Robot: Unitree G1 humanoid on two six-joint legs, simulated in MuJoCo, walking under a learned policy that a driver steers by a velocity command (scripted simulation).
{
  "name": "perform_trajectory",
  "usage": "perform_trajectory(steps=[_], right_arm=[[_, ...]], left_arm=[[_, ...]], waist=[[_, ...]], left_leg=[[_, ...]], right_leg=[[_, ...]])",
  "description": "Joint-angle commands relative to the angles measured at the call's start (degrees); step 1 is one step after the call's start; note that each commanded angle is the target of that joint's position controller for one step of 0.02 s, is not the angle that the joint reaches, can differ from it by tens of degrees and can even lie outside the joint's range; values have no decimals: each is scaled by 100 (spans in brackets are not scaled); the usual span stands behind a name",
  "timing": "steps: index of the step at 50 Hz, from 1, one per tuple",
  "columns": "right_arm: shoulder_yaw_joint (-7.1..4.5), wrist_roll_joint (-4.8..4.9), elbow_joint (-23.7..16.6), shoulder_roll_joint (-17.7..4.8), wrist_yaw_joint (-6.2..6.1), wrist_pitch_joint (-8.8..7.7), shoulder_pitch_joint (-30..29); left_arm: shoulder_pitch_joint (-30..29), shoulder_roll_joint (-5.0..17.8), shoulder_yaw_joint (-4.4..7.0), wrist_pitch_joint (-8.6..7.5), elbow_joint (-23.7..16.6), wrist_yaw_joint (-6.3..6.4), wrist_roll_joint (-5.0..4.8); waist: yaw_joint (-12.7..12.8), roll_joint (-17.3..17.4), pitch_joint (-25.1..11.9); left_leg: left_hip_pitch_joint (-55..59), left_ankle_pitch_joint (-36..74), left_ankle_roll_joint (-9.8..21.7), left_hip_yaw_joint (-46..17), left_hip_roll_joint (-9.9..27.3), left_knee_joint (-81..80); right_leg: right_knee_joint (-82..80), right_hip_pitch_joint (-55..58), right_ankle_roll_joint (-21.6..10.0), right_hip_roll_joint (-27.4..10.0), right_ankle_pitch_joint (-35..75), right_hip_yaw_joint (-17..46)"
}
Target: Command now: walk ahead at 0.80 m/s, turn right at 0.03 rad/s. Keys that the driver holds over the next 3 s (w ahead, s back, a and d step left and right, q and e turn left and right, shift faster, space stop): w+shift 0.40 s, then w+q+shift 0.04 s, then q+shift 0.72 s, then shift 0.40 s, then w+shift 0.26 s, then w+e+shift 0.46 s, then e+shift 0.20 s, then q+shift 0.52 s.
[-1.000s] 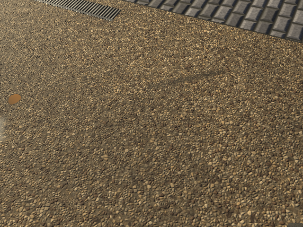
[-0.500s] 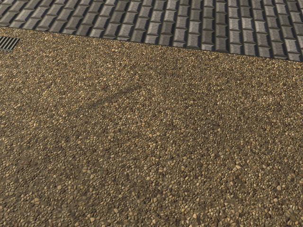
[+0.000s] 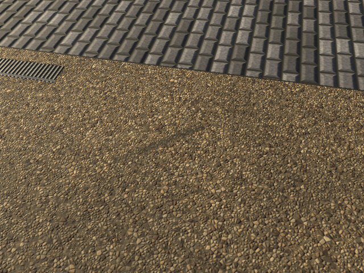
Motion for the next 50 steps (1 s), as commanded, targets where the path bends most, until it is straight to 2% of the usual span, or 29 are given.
perform_trajectory(steps=[1, 3, 4, 5, 6, 7, 8, 9, 10, 11, 13, 16, 19, 22, 24, 27, 28, 29, 30, 31, 32, 33, 34, 35, 38, 40, 43, 48, 50], right_arm=[[6, 22, -673, -243, 43, -66, -1115], [-12, 4, -682, -313, -27, -60, -985], [-57, -2, -605, -395, -104, -63, -633], [-135, 4, -378, -516, -204, -90, 193], [-242, -18, 38, -742, -314, -138, 1495], [-398, -145, 213, -1374, -422, -193, 2429], [-417, -132, 255, -1754, -402, -261, 2654], [-318, -80, 296, -1291, -394, -246, 1966], [-254, -44, 303, -977, -390, -256, 1623], [-204, -22, 305, -762, -366, -295, 1358], [-95, 34, 381, -468, -366, -381, 1167], [-74, 135, 661, -396, -351, -546, 1504], [-43, 183, 830, -345, -314, -622, 1872], [-7, 267, 1004, -344, -363, -707, 2223], [-9, 283, 1154, -484, -429, -689, 2348], [-56, 217, 1312, -835, -514, -592, 2416], [-142, 424, 1232, -1057, -571, -434, 2391], [-177, 349, 1101, -1200, -583, -314, 1799], [-64, 147, 719, -669, -593, -316, 1564], [175, 118, 751, 413, -555, -345, 2918], [69, 404, 719, -247, -540, -352, 2989], [-78, 563, 536, -606, -592, -278, 2222], [-123, 543, 425, -639, -655, -191, 1759], [-171, 517, 408, -577, -685, -69, 1643], [-134, 507, 167, -23, -675, 277, 1757], [-132, 402, -111, -16, -651, 307, 1418], [-167, 335, -135, -167, -463, 305, 1284], [-385, 369, -534, -674, -260, 425, 674], [-552, 339, -462, -876, -325, 387, 1195]], left_arm=[[-321, 978, 218, -130, -253, 27, -15], [-296, 1066, 220, -107, -100, 38, -13], [-280, 1151, 228, -103, -16, 47, -6], [-320, 1255, 247, -83, 68, 56, 2], [-457, 1274, 241, -68, 58, 78, 11], [-344, 752, 85, -81, -162, 61, -42], [-471, 221, -38, -163, -444, 24, -93], [-1145, 583, 50, -169, -521, 19, -57], [-1260, 725, 83, -179, -540, -18, -50], [-1274, 650, 34, -178, -463, -69, -4], [-1094, 442, -36, -31, -359, -157, 152], [-1752, 333, -98, 122, -556, -237, 147], [-2749, 377, -145, 102, -887, -251, 105], [-3504, 198, -260, 29, -1156, -339, 72], [-3658, 100, -313, -35, -1169, -325, 95], [-3139, 376, -235, -120, -1020, -120, 172], [-2768, 978, 74, -271, -1184, -20, -256], [-1772, 1222, 164, -300, -925, 66, -318], [-714, 1581, 231, -253, -674, 173, -108], [-759, 1614, 159, -241, -667, 124, 206], [-930, 1299, 143, -186, -934, 86, 182], [-1499, 902, 96, -126, -1075, 125, 77], [-1883, 597, 34, -96, -989, 173, -55], [-2137, 446, -15, -94, -949, 202, -95], [-2946, 487, 48, -145, -879, 174, 7], [-3170, 697, 142, -178, -825, 196, -4], [-3342, 874, 220, -120, -817, 239, -137], [-3216, 1142, 350, 140, -718, 178, -338], [-3156, 1041, 359, 251, -678, 147, -428]], waist=[[-70, -992, 970], [-193, -1009, 945], [-390, -1044, 719], [-835, -948, 232], [-1449, -661, -494], [-1724, 481, -1330], [-1540, 1784, -1758], [-1328, 988, -685], [-1014, 394, -121], [-789, 116, 53], [-402, 366, 278], [-358, 210, 886], [-540, -44, 1212], [-693, -137, 1250], [-708, -262, 1250], [-523, 157, 443], [-52, 503, -125], [620, 570, -662], [779, 185, -1691], [-162, -1932, -2756], [31, -1831, -3527], [11, -1223, -2495], [-129, -657, -1427], [-338, -486, -786], [-889, -832, 84], [-915, -826, 196], [-880, -609, -190], [-775, -534, -32], [-1086, -266, -188]], left_leg=[[222, 144, 133, 250, -62, -815], [763, -324, 367, 431, -245, -1180], [1356, -609, 483, 534, -477, -1272], [2413, -734, 599, 613, -736, -1375], [4107, -816, 702, 514, -751, -1418], [5804, -3068, 904, -1288, 648, -1872], [5963, -5456, 1063, -4355, 1723, -3357], [5108, -4927, 958, -4714, 1639, -3772], [4449, -4040, 962, -3762, 1568, -3572], [3827, -3204, 981, -3057, 1269, -3639], [2935, -2713, 963, -2291, 870, -3948], [2645, -2135, 1103, -1765, 733, -4519], [2783, -838, 1118, -1014, 465, -4815], [2611, 753, 1050, -677, 362, -5125], [3056, 2783, 974, -561, 362, -4807], [4180, 5621, 683, -747, 352, -3343], [4373, 5512, 527, -1099, 563, -2392], [4075, 5207, 318, -960, 346, -1145], [2654, 3037, 121, -948, -141, 587], [833, -3212, -96, -1119, -1047, 2890], [473, -3138, -252, -1497, -989, 3843], [13, -2671, -293, -1097, -499, 3633], [-179, -2180, -376, -786, -217, 3287], [-9, -1960, -460, -673, -52, 3233], [910, -1754, -514, -469, 351, 2320], [978, -1086, -477, -374, 432, 1375], [1495, 452, -234, -154, 331, 150], [1612, -17, 175, 308, 110, -653], [2413, 111, 515, 512, -285, -1377]], right_leg=[[-1040, -760, -891, -1232, 425, 675], [-699, -564, -842, -1355, 1759, 434], [-133, -479, -796, -1372, 3339, 267], [1014, -569, -730, -1294, 4919, -21], [2604, -1325, -623, -1008, 5064, -303], [4933, -2997, -497, -485, 2880, -461], [6320, -4252, -501, 478, -1077, 289], [6859, -4937, -633, 282, -458, 643], [6712, -4962, -677, -113, 109, 412], [6342, -4635, -641, -377, 429, 245], [5994, -4168, -457, -608, 525, 144], [5653, -4803, -259, -787, 993, -47], [4535, -5196, -148, -773, 1724, -367], [3081, -4150, -209, -560, 2738, -706], [2362, -3618, -253, -267, 3042, -847], [1941, -2609, -349, 389, 2462, -874], [1740, -1961, -380, 270, 2431, -248], [1430, -941, -413, 1, 3055, -230], [2387, 1190, -571, -1082, 4690, 467], [2986, 3085, -1361, -2774, 7659, 2158], [2223, 2943, -1835, -2881, 6530, 2913], [1838, 2005, -1646, -2567, 5575, 1981], [1580, 908, -1401, -2210, 5041, 1263], [1273, -70, -1280, -2017, 4649, 796], [290, -2155, -1157, -1861, 3436, -311], [152, -2332, -1198, -1795, 3626, -799], [447, -1874, -1078, -1609, 3589, -1442], [1223, -1262, -712, -1906, 3023, -1657], [2512, -1327, -350, -1646, 3209, -1902]])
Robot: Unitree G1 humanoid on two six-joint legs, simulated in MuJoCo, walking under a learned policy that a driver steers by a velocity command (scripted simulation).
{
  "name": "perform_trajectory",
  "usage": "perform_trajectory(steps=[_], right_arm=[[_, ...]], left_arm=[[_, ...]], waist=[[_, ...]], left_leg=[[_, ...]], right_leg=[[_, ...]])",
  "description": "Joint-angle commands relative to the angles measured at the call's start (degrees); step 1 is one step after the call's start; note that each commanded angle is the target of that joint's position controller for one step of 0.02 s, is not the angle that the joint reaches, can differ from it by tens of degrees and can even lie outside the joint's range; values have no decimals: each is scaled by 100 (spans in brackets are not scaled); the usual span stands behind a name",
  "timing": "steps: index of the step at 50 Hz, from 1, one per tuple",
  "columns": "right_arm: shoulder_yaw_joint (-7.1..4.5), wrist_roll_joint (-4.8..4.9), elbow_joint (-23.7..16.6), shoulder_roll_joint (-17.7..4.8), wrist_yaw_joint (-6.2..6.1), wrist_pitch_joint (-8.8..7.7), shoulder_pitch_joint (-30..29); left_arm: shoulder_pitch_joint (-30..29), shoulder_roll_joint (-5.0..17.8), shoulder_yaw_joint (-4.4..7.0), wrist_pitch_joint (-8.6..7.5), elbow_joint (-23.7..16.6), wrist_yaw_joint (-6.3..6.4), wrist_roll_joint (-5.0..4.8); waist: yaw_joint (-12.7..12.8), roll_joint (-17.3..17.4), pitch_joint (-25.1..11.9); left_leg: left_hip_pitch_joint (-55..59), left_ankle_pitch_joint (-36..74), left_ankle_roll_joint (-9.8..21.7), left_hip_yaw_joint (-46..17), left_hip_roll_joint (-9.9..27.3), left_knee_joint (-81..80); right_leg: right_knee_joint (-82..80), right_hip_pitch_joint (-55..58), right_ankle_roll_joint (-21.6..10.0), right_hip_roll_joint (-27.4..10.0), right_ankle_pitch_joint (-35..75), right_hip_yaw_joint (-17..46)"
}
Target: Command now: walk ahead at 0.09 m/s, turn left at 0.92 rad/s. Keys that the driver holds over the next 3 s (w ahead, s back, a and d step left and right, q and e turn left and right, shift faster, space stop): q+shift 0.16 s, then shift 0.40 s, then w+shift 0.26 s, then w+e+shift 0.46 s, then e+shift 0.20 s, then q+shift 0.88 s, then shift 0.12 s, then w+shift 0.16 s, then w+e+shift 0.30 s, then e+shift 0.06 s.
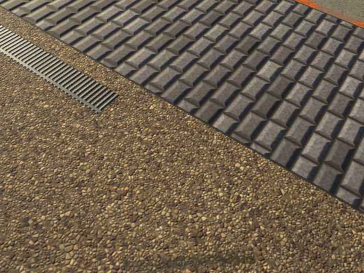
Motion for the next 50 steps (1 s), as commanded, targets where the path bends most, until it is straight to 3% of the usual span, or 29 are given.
perform_trajectory(steps=[1, 2, 3, 4, 6, 9, 13, 20, 23, 24, 25, 26, 27, 28, 29, 30, 31, 32, 35, 39, 40, 41, 42, 43, 44, 45, 47, 48, 50], right_arm=[[-546, -37, -45, -1252, -149, -89, 1476], [-602, -108, -260, -1867, -216, -117, 1133], [-510, -285, -516, -1700, -97, -312, 1024], [-442, -224, -560, -1477, -25, -448, 843], [-339, 25, -578, -1097, -121, -452, 420], [-278, -105, -795, -929, -341, -318, 18], [-243, -122, -724, -850, -442, -232, 268], [-86, -210, -692, -629, -309, -141, 124], [9, -122, -648, -456, -288, -128, -50], [46, -138, -599, -319, -292, -151, 122], [87, -238, -576, -156, -292, -191, 495], [20, -214, -689, -342, -295, -238, 245], [-58, -232, -629, -616, -312, -257, 95], [-90, -190, -615, -614, -314, -256, -96], [-47, -185, -530, -456, -310, -231, -73], [-25, -146, -558, -407, -262, -239, -164], [-10, -62, -533, -355, -205, -272, -229], [7, 9, -519, -325, -162, -331, -297], [97, 14, -491, -67, -110, -596, -514], [103, 35, -228, -16, -72, -807, -108], [155, -494, 10, 22, -16, -642, 288], [114, -519, 172, -51, -41, -623, 741], [44, -488, 338, -319, -87, -681, 1643], [-121, -518, 368, -1175, -141, -714, 2375], [-189, -521, 423, -1294, -203, -724, 2248], [-65, -462, 401, -902, -205, -752, 1843], [76, -393, 308, -537, -201, -809, 1198], [117, -371, 331, -457, -232, -848, 1148], [140, -346, 487, -394, -211, -933, 1263]], left_arm=[[-199, 691, 205, 83, -414, -60, -12], [-40, 372, 104, 84, -663, -74, 289], [-2, 570, 99, 59, -718, -82, 266], [-314, 714, 137, 30, -753, -74, 104], [-567, 643, 136, -2, -726, 43, 229], [-434, 575, 137, 51, -607, 25, 246], [-320, 290, 23, 137, -476, 21, 185], [-240, 417, 37, 119, -544, -16, 168], [179, 305, 19, 16, -460, -119, 214], [228, 453, 36, -9, -486, -134, 324], [164, 866, 98, -7, -588, -109, 424], [12, 740, 45, -9, -516, -93, 491], [-223, 505, -15, -39, -658, -76, 442], [-143, 537, 4, -47, -623, -42, 370], [196, 626, 28, -52, -535, -15, 293], [620, 941, 144, -32, -404, 5, 142], [883, 1057, 175, 5, -331, 32, 86], [996, 998, 165, 26, -328, 54, 85], [1147, 833, 131, -32, -357, 57, 78], [1009, 902, 135, -89, -410, -46, -28], [1082, 936, 216, 37, -253, -183, 422], [1010, 733, 195, 51, -291, -195, 415], [613, 328, 79, 31, -489, -211, 377], [-41, -231, -104, -45, -991, -230, 291], [-376, 96, -50, -60, -1191, -215, 337], [-331, 238, 4, -59, -1099, -252, 284], [376, 456, 83, -35, -760, -404, 345], [451, 495, 102, 20, -672, -473, 402], [322, 374, 67, 99, -697, -553, 398]], waist=[[-792, 930, -854], [-213, 2333, -1009], [-326, 1611, -2153], [-347, 846, -1936], [-135, 180, -1270], [60, 314, -1413], [-114, 357, -1609], [-333, 889, -1251], [-51, 870, -1180], [-112, 548, -1123], [-444, -598, -1132], [-471, -1528, -800], [-327, -1240, -729], [-211, -1104, -758], [-86, -889, -1011], [127, -932, -922], [213, -992, -683], [273, -1016, -454], [358, -929, -379], [68, -985, -395], [-98, -625, -524], [-315, -427, -621], [-863, 181, -824], [-1291, 1720, -914], [-1186, 940, -356], [-883, 516, -54], [-368, 665, -287], [-320, 703, -255], [-301, 630, -39]], left_leg=[[2240, 2549, 715, -665, -176, -1090], [3155, 4039, 1722, -3027, 841, -1204], [3361, 2110, 2273, -4530, 1467, -1917], [3194, 1101, 2038, -4252, 1439, -2152], [2461, 378, 1450, -3547, 965, -2125], [1894, 1187, 1172, -2816, 520, -1980], [1781, 1535, 1159, -2526, 420, -1740], [1511, 482, 1061, -2920, 427, -1609], [1346, 474, 762, -2859, 177, -1302], [1126, 26, 455, -2641, -77, -1024], [750, -1172, 88, -1923, -752, -151], [634, -2028, -184, -1380, -979, 41], [732, -2164, -347, -1360, -767, 554], [558, -2122, -420, -1289, -774, 806], [361, -2120, -499, -1156, -703, 931], [-152, -2005, -521, -966, -633, 1222], [-567, -1969, -498, -850, -571, 1396], [-823, -1889, -455, -753, -513, 1361], [-365, -1618, -274, -492, -445, 434], [1181, -1148, -75, -118, -606, -1178], [1994, -856, -15, 237, -975, -1895], [3091, -604, 18, 162, -918, -1689], [4372, -1478, 154, -930, -36, -1959], [4785, -3601, 478, -3315, 1583, -2938], [4043, -4011, 965, -4157, 2123, -3035], [3909, -3641, 835, -3546, 1815, -2926], [3409, -2800, 493, -2406, 1291, -3115], [3164, -2413, 469, -1993, 1166, -3271], [2932, -1638, 443, -1309, 1044, -3490]], right_leg=[[2087, -988, -178, -617, 2039, 370], [4002, -2860, 323, 505, -1964, 696], [4763, -3225, 268, 724, -2044, 2294], [4718, -3429, 104, 606, -1573, 2561], [3969, -3412, -27, 382, -732, 2716], [3088, -2615, 88, 514, -158, 2621], [2261, -2161, 351, 535, 99, 2498], [1255, -1623, 213, 467, -55, 2337], [-372, -753, -35, 494, 893, 2167], [-782, -412, -205, 125, 1469, 2510], [-1023, -194, -618, -831, 2456, 3521], [-1335, -898, -1408, -1403, 2384, 4345], [-1382, -949, -1544, -1372, 2267, 4279], [-1277, -681, -1456, -1209, 2346, 4108], [-1430, -261, -1336, -1053, 1071, 3991], [-1688, 124, -1328, -1090, -629, 4244], [-1896, 239, -1325, -1090, -1596, 4423], [-2058, 290, -1326, -1077, -1950, 4484], [-2185, 185, -1212, -889, -1340, 4010], [-1926, -571, -1246, -648, -829, 3382], [-1540, -823, -1088, -235, -953, 2909], [-979, -1678, -955, -56, -969, 2687], [318, -2985, -752, 321, -905, 2462], [2215, -4426, -561, 850, -1335, 2020], [2910, -5143, -683, 577, -720, 2729], [3210, -5297, -685, 398, -111, 2977], [3205, -4581, -485, 273, 460, 2770], [3338, -4407, -379, 255, 659, 2635], [3466, -4462, -292, 239, 1071, 2530]])
Over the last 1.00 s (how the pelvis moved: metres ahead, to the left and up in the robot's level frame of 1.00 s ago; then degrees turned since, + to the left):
0.65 0.10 -0.01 25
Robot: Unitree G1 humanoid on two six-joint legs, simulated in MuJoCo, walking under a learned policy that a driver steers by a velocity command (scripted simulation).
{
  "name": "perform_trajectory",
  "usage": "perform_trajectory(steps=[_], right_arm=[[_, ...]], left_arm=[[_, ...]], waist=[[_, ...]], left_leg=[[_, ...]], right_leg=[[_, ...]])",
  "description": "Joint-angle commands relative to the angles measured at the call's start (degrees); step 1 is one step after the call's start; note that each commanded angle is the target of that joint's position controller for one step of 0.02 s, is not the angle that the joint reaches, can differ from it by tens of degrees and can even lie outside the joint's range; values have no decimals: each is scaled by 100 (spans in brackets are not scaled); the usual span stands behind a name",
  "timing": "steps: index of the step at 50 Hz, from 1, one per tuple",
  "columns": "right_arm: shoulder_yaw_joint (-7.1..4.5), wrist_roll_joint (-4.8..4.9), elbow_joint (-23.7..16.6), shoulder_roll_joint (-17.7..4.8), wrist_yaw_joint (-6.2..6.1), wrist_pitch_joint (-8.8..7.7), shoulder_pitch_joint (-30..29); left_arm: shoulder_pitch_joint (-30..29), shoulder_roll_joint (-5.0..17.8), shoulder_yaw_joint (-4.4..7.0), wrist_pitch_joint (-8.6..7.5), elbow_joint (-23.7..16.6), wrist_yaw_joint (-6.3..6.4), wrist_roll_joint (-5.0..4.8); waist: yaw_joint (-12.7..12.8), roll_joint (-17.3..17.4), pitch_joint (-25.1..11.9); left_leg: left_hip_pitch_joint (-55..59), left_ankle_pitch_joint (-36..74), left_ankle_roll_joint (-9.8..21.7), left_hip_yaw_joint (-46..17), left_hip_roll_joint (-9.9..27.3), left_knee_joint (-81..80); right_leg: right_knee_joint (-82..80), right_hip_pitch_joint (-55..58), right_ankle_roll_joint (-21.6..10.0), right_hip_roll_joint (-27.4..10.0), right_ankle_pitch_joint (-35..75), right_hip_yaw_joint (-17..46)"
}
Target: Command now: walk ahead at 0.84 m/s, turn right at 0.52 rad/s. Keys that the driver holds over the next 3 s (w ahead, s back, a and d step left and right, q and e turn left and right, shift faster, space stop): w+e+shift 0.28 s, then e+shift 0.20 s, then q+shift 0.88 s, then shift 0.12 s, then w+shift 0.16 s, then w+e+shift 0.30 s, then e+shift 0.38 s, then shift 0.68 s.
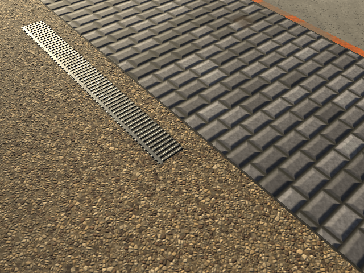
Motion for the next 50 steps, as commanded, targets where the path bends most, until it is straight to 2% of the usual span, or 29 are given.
perform_trajectory(steps=[1, 6, 8, 10, 12, 13, 14, 15, 16, 17, 18, 19, 20, 22, 24, 26, 28, 30, 32, 34, 35, 36, 37, 38, 39, 41, 43, 45, 50], right_arm=[[-199, 40, -190, -760, -12, -205, -60], [-186, 44, 154, -698, -20, -307, 94], [-189, 56, 318, -785, -53, -298, 222], [-230, 36, 410, -1051, -107, -240, 321], [-339, -47, 353, -1438, -168, -24, 127], [-358, -23, 241, -1506, -163, 25, -71], [-256, -66, 215, -1095, -84, -22, -14], [-92, 82, -366, -443, 53, -151, 1], [-118, 63, -609, -874, 35, -277, -762], [-70, 122, -702, -815, 27, -360, -931], [-22, 101, -619, -750, -7, -370, -796], [-8, 29, -586, -703, -25, -274, -729], [-185, 308, -750, -1007, -93, -428, -849], [-217, 194, -831, -1006, -144, -358, -913], [-142, 35, -1093, -681, -169, -334, -1538], [-15, 71, -1008, -309, -69, -356, -1627], [1, 170, -1025, -212, 107, -415, -2055], [-26, 189, -1090, -305, 220, -444, -2326], [-191, 218, -937, -682, 262, -472, -1920], [-343, 285, -523, -938, 277, -528, -379], [-374, 180, -470, -1223, 263, -541, 121], [-337, -29, -729, -1307, 244, -463, -397], [-407, 91, -1008, -1247, 179, -320, -878], [-349, 205, -1174, -955, 101, -151, -1218], [-276, 268, -1216, -856, 43, -20, -1357], [-307, 296, -1251, -974, 3, 91, -1479], [-347, 316, -1259, -923, 3, 171, -1508], [-434, 339, -1156, -1069, -62, 271, -1233], [-570, 429, -1181, -1191, -211, 564, -1168]], left_arm=[[-760, 362, 57, -17, -564, -133, 19], [-1624, 250, -92, -3, -900, -277, 15], [-1851, 101, -187, 2, -1020, -290, 10], [-1566, 176, -179, 23, -988, -192, -27], [-34, 541, -22, -8, -613, -76, -87], [1219, 870, 145, -54, -226, 10, -48], [1553, 1289, 321, -18, -30, 152, -27], [933, 1906, 450, 80, -219, 187, 27], [1042, 1768, 467, 77, -341, 174, -58], [968, 1639, 431, 33, -224, 246, -70], [772, 1368, 363, -26, -159, 289, -79], [476, 1204, 309, -82, -201, 333, -101], [12, 698, 153, -345, -722, 251, -342], [-397, 847, 178, -470, -732, 263, -432], [-378, 950, 216, -388, -686, 414, -411], [-104, 794, 186, -178, -543, 616, -369], [699, 588, 111, -98, -243, 722, -330], [852, 462, 43, -82, -84, 762, -265], [647, 483, 53, -108, -126, 779, -114], [-129, 611, 92, -123, -344, 765, -32], [80, 371, 36, -110, -582, 736, 96], [1186, 172, -69, -108, -605, 595, -5], [1063, 696, -21, -77, -553, 496, -137], [165, 885, 27, -8, -727, 480, -155], [-259, 767, 5, 42, -884, 493, -84], [-272, 554, -24, 112, -1003, 498, -24], [-171, 312, -66, 60, -896, 543, -39], [-390, 219, -70, 16, -899, 609, -39], [-904, 328, 2, -23, -871, 610, -160]], waist=[[-76, 828, 876], [-125, 678, 1235], [-129, 583, 1285], [108, 810, 803], [929, 1131, -196], [1490, 935, -806], [1381, 212, -946], [628, -1414, -1112], [1012, -223, -1206], [758, 130, -569], [379, 665, 18], [124, 760, 259], [18, 816, -32], [-252, 692, 231], [-148, 710, 498], [133, 384, 134], [654, 106, -211], [764, -245, -118], [484, -331, -202], [-494, -295, -595], [-432, 979, -1241], [259, 1822, -1983], [107, 1136, -2104], [-50, 344, -1279], [57, -190, -591], [355, -13, -6], [376, 385, 10], [254, 635, -389], [30, 1091, -470]], left_leg=[[387, -228, 573, -956, 1524, -1581], [238, 1143, 433, 429, 1358, -1891], [435, 2775, 365, 849, 1360, -1711], [999, 6482, 282, 1072, 1442, -730], [1132, 8371, 310, 1066, 1640, 1502], [281, 7691, 304, 994, 1582, 3232], [-1302, 3620, 174, 899, 1013, 5167], [-3819, -882, -220, 280, -271, 7326], [-4419, -402, -127, -866, -65, 7495], [-4390, -104, -115, -921, 185, 7114], [-4000, 0, -142, -864, 417, 6480], [-3613, -144, -230, -863, 570, 6134], [-3303, -322, -268, -1291, 421, 6137], [-3166, -200, -446, -1186, 596, 4988], [-2829, 362, -581, -710, 234, 3655], [-2130, 1890, -588, -196, -139, 2139], [-1686, 3559, -494, -87, -341, 1359], [-1760, 3865, -309, -233, -287, 952], [-1616, 3418, -65, -265, -412, 851], [-574, 3658, 174, -322, -360, 439], [1077, 5661, 849, -1775, 757, 900], [2365, 5822, 2051, -4613, 2109, 685], [2038, 3341, 2162, -5128, 2153, 246], [1039, 1522, 1848, -4579, 1737, 36], [-57, 580, 1621, -4268, 1424, -323], [-1315, -46, 1309, -3837, 769, -617], [-1575, 533, 1088, -3280, 322, -581], [-1323, 1395, 1117, -3248, 284, -361], [-1166, 83, 809, -3575, 130, -311]], right_leg=[[288, -1779, 109, -283, 642, 125], [-1011, -1231, -189, -419, 1297, -712], [-1659, -724, -488, -273, 1139, -1144], [-1858, 72, -790, 241, 705, -1583], [-1761, 1577, -1043, 712, -219, -1605], [-2194, 3263, -1210, 868, -335, -1289], [-2480, 4602, -1339, 223, -1220, -60], [-3866, 5614, -2249, -1249, -1906, 3612], [-4475, 5661, -2232, -1400, -963, 4347], [-4515, 4960, -2066, -1427, 498, 3749], [-4452, 3942, -1889, -1237, 1856, 3065], [-4377, 3185, -1771, -950, 2744, 2408], [-4631, 2932, -1873, -819, 2606, 2594], [-4776, 2329, -1744, -566, 3181, 2020], [-4494, 1545, -1393, 59, 4280, 1311], [-4102, 1376, -801, 508, 4458, 500], [-4048, 1753, -394, 367, 3716, 547], [-3960, 2208, -320, 106, 3218, 727], [-3302, 2747, -181, -101, 3774, 744], [-1461, 2799, 114, -6, 4558, 345], [1019, 1513, 457, 604, 765, 79], [2379, 11, 782, 1123, -2440, 456], [2856, -281, 686, 737, -1787, 968], [2733, -467, 569, 596, -1379, 799], [2379, -505, 491, 541, -1111, 667], [1305, -46, 437, 392, -838, 646], [-1, 292, 466, 394, -775, 411], [-723, 555, 606, 515, -747, 396], [-1857, 866, 692, 608, -105, 605]])
Over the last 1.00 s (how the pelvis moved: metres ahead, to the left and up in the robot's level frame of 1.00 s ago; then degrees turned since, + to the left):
0.19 0.03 0.01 16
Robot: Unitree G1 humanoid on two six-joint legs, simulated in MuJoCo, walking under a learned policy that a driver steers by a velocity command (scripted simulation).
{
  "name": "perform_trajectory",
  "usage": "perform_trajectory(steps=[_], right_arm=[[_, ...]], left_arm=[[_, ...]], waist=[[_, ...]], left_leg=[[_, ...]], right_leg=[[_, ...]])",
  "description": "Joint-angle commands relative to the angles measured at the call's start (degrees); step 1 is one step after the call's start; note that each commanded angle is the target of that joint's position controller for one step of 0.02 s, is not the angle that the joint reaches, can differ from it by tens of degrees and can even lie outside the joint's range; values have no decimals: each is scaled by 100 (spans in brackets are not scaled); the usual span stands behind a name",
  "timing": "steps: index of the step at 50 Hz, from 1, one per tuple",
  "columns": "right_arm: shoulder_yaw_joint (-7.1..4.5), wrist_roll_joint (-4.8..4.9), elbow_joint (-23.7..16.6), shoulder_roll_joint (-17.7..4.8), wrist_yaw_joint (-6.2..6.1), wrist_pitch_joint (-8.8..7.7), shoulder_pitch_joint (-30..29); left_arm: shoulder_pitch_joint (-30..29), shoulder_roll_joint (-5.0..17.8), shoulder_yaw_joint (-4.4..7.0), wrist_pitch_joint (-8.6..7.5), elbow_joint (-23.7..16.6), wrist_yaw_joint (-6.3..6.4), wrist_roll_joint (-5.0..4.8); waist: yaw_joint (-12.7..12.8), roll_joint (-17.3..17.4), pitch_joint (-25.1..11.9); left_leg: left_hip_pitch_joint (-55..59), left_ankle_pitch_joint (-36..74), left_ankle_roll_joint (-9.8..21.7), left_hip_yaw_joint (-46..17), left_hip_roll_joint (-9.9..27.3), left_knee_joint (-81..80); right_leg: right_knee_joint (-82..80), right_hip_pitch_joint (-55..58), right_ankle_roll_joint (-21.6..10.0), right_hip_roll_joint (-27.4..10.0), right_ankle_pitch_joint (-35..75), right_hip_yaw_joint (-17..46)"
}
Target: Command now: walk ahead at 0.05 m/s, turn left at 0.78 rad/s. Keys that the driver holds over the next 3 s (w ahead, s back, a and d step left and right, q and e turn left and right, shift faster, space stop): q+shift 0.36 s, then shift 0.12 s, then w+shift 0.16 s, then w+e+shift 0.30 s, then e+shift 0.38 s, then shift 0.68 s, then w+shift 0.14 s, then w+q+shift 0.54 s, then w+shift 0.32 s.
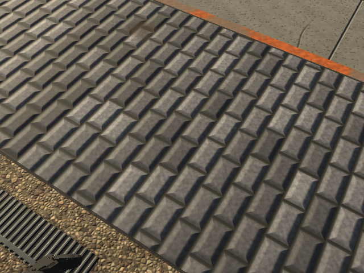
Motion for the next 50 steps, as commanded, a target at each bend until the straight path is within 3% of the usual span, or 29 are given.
perform_trajectory(steps=[1, 4, 6, 7, 8, 9, 10, 11, 13, 17, 19, 21, 24, 25, 27, 29, 30, 31, 32, 33, 34, 35, 36, 37, 40, 41, 47, 48, 50], right_arm=[[-350, 17, -536, -981, -108, 75, -234], [-391, -9, -570, -954, -122, 151, -153], [-392, 35, -636, -918, -113, 162, -254], [-341, 70, -637, -769, -97, 163, -174], [-265, 71, -637, -538, -80, 171, 116], [-306, 112, -771, -680, -40, 115, 170], [-443, 27, -675, -1220, 11, 59, 200], [-488, 33, -529, -1338, 29, 86, 304], [-404, -9, -379, -1031, 2, 190, 500], [-248, 73, -710, -763, 26, 171, -66], [-189, 30, -846, -668, 42, 143, -308], [-112, -37, -905, -518, 58, 113, -370], [-49, -74, -854, -447, 71, 105, -316], [-34, -56, -814, -451, 85, 113, -298], [-15, 16, -771, -463, 161, 93, -255], [-23, 29, -493, -464, 220, 17, 159], [-42, 26, -211, -473, 212, -30, 611], [-95, 25, 63, -576, 183, -83, 1252], [-176, -53, 197, -1009, 131, -151, 1980], [-291, -95, -47, -1515, 157, -306, 1674], [-190, -94, -84, -1082, 176, -478, 1460], [-100, -141, -50, -851, 177, -590, 1215], [-52, -487, 63, -837, 162, -487, 1107], [-22, -451, 56, -774, 128, -498, 898], [74, -366, 184, -497, 177, -612, 777], [75, -369, 256, -466, 183, -633, 847], [100, -344, 822, -442, 68, -745, 1284], [115, -342, 882, -460, 42, -730, 1176], [79, -339, 999, -723, -65, -695, 1263]], left_arm=[[112, 579, 226, -108, -230, 4, -74], [-13, 655, 282, -250, -187, -69, -131], [211, 770, 358, -318, -64, -105, -152], [305, 881, 404, -322, -11, -98, -140], [242, 1162, 446, -263, -82, -74, -14], [123, 1308, 465, -202, -132, -84, 212], [-18, 976, 420, -216, -230, -61, 234], [-268, 741, 353, -192, -307, -11, 132], [-375, 648, 287, -103, -359, 73, -10], [61, 771, 280, 6, -265, 122, 89], [330, 899, 329, 40, -172, 97, 91], [386, 1044, 380, 58, -96, 27, 61], [240, 1200, 434, 72, -67, -93, -12], [386, 1244, 459, 63, -20, -134, -74], [582, 1333, 472, -19, 92, -211, -232], [517, 1293, 427, -120, 180, -274, -337], [548, 1122, 369, -169, 252, -304, -333], [532, 766, 250, -240, 284, -338, -245], [269, 200, 57, -343, 99, -428, -43], [-2, 540, 172, -498, -245, -451, -244], [-340, 925, 259, -574, -278, -447, -401], [-167, 918, 267, -595, -218, -460, -435], [125, 748, 224, -381, 125, -526, 305], [447, 785, 280, -240, 238, -599, 344], [592, 795, 310, -42, 362, -693, 88], [459, 765, 295, -29, 331, -692, 52], [-423, 464, 73, -53, -3, -823, 135], [-439, 352, 12, -55, -63, -824, 139], [-158, 357, -25, -50, -103, -742, 137]], waist=[[125, 883, -1143], [65, 1058, -1081], [233, 1071, -1075], [258, 743, -1198], [78, -189, -1463], [-22, -1501, -1241], [1, -1205, -1075], [-38, -840, -895], [25, -570, -663], [398, -701, -533], [579, -713, -669], [581, -713, -843], [484, -804, -1016], [539, -808, -1145], [526, -999, -1006], [215, -904, -776], [4, -651, -735], [-296, -189, -857], [-546, 1309, -1051], [-484, 1525, -660], [-552, 831, -88], [-331, 866, 156], [-189, 453, 40], [3, 645, 98], [162, 676, 159], [139, 618, 222], [-21, 383, 601], [75, 337, 638], [247, 528, 105]], left_leg=[[780, -1727, 473, -1854, 1192, -845], [1035, -1635, 415, -2230, 1192, -683], [1004, -1629, 278, -2386, 1083, -441], [672, -2411, 93, -2162, 822, 16], [-93, -3345, -150, -1396, 388, 995], [-935, -3552, -410, -175, -91, 2512], [-1153, -3090, -668, -31, 407, 3419], [-1173, -2666, -763, 131, 577, 3769], [-1451, -2145, -898, 407, 718, 4655], [-1947, -1731, -1152, 1084, 1295, 4488], [-1914, -1802, -1243, 1137, 1493, 4084], [-1531, -1974, -1215, 1186, 1531, 3556], [-680, -2058, -1062, 1410, 1426, 2691], [-456, -2074, -972, 1530, 1373, 2409], [48, -2296, -661, 1617, 1335, 1747], [1075, -1870, -235, 1788, 1230, 563], [1966, -1671, -57, 1922, 1084, 58], [3099, -1884, 78, 1517, 1258, -136], [4058, -2415, 446, -455, 2597, -555], [3739, -4309, 1411, -2503, 3540, -1307], [3452, -4524, 1372, -2204, 3469, -1617], [3322, -3892, 1132, -1592, 3281, -1567], [2749, -3068, 548, -595, 2780, -1747], [2395, -2399, 296, 123, 2501, -1843], [1911, -1385, 86, 1196, 2242, -2041], [1955, -1254, 85, 1376, 2251, -2104], [2603, 612, -73, 2368, 2370, -2304], [2613, 2067, -155, 2669, 2303, -2029], [3009, 5888, -280, 2858, 2334, -881]], right_leg=[[-598, 605, 39, 295, 255, -298], [-1428, 991, -79, 327, 219, -215], [-2361, 1605, -218, 162, 659, -239], [-2880, 2274, -407, -293, 1084, -103], [-2887, 3036, -980, -1368, 1193, 811], [-3087, 2795, -1682, -2213, 1832, 1743], [-3086, 2501, -1824, -2389, 1830, 1705], [-2977, 2349, -1631, -2039, 1542, 1033], [-2905, 2256, -1422, -1622, 1412, 316], [-3031, 2672, -1635, -1552, 2073, -486], [-2995, 2986, -1778, -1706, 2422, -547], [-2900, 3036, -1854, -1785, 2902, -700], [-2798, 2775, -1854, -1845, 3322, -990], [-2969, 2739, -1827, -1881, 2266, -978], [-3385, 2323, -1740, -1986, -424, -685], [-3389, 1659, -1543, -1965, -1515, -702], [-3069, 1095, -1385, -1797, -1674, -938], [-2170, 293, -1096, -1494, -1568, -1333], [416, -1057, -608, -902, -1720, -2000], [1482, -2773, -548, -503, -1572, -1541], [1960, -3200, -661, -863, -870, -1056], [1986, -3376, -732, -899, -146, -870], [1782, -2463, -648, -763, 290, -837], [1839, -2010, -554, -608, 532, -846], [1905, -1637, -443, -485, 1166, -902], [1763, -1732, -444, -472, 1318, -938], [295, -1761, -899, -585, 1631, -1859], [-123, -1394, -1023, -474, 1491, -2138], [-532, -390, -1259, 87, 1170, -2693]])
Over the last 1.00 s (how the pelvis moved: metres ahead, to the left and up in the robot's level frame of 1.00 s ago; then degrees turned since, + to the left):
0.57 -0.18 -0.01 -15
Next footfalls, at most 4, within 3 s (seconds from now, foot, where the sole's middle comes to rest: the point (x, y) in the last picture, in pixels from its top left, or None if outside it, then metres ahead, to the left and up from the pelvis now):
0.14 right None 0.15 -0.14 -0.77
0.62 left None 0.02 0.08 -0.77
1.06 right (150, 257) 0.47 0.10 -0.77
1.52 left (114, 198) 0.70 0.24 -0.77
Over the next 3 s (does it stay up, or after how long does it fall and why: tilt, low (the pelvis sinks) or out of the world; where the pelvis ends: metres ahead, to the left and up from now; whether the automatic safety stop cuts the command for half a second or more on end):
stays up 1.23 0.25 0.01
